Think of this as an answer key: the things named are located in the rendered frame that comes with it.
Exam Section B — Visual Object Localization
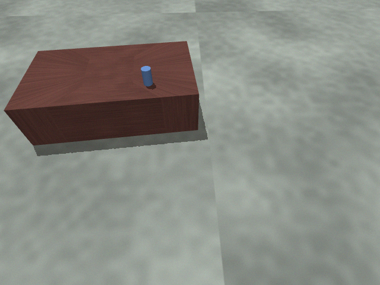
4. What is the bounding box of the can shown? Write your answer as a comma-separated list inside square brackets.
[141, 66, 153, 86]

